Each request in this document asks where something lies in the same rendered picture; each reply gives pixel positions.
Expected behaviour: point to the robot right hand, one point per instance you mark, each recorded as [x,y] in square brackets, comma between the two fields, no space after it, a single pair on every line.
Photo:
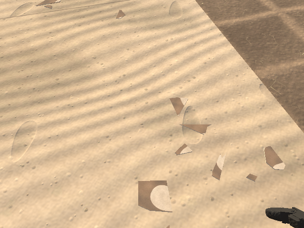
[292,216]

